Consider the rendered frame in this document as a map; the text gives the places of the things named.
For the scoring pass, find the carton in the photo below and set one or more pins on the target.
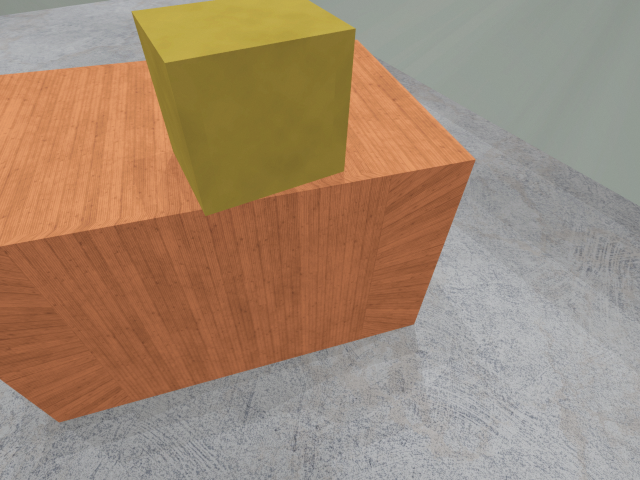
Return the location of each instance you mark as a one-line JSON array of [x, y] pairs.
[[255, 94]]

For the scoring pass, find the pedestal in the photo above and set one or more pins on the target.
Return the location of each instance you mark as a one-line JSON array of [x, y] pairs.
[[114, 285]]

